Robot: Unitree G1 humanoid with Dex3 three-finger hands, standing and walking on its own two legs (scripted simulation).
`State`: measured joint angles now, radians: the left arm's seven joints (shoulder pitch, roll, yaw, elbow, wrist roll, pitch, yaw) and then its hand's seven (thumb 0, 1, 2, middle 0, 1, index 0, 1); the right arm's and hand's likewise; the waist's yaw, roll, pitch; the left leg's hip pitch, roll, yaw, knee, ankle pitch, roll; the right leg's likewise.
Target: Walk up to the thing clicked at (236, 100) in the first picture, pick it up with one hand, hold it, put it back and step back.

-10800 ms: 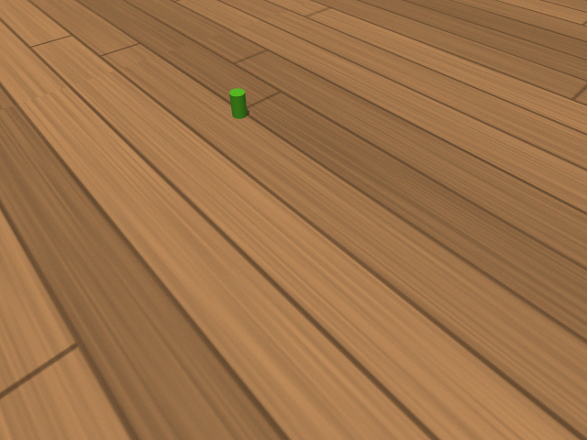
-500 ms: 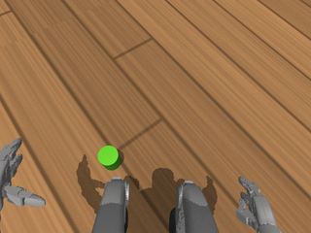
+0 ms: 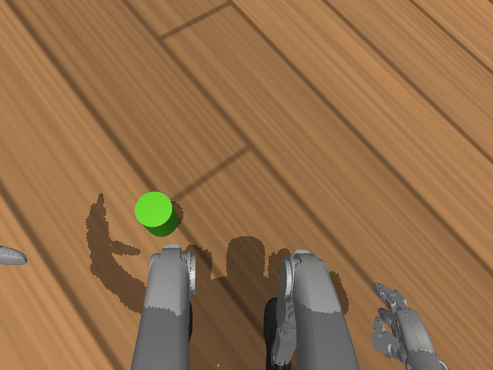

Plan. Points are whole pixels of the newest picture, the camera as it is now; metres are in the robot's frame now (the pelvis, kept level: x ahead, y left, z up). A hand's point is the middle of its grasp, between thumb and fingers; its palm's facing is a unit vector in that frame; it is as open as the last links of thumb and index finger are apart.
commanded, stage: go down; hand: left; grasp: from the side
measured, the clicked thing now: (158, 215) +0.42 +0.22 -0.41
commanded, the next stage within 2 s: approach in 1.24 s
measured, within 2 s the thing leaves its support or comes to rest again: neither
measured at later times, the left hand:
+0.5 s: hand out of the picture +0.34 +0.40 -0.08, palm faces +0.16 -0.97 -0.20, open 17.0 cm
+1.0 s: hand out of the picture +0.35 +0.41 -0.09, palm faces +0.16 -0.97 -0.17, open 17.3 cm
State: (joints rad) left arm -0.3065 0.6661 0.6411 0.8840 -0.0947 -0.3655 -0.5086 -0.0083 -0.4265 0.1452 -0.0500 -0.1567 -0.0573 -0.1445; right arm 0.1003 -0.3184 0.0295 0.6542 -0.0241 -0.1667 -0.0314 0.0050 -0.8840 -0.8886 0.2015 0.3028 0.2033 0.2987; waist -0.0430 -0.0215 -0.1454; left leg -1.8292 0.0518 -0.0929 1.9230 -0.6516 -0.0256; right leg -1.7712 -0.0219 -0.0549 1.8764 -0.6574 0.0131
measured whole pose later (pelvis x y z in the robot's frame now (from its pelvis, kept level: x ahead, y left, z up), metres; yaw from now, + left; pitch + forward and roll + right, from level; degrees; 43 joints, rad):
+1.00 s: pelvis -0.01 +0.00 -0.09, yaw -2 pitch +31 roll -6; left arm -0.46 0.82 0.78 0.99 -0.17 -0.39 -0.68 -0.01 -0.50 0.14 -0.03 -0.11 -0.03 -0.11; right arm 0.08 -0.35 0.08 0.70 -0.04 -0.18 -0.02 0.00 -0.91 -0.90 0.20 0.30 0.20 0.30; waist -0.05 -0.03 -0.10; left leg -2.10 0.04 -0.13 2.23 -0.67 -0.02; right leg -2.03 -0.02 -0.06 2.16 -0.68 0.02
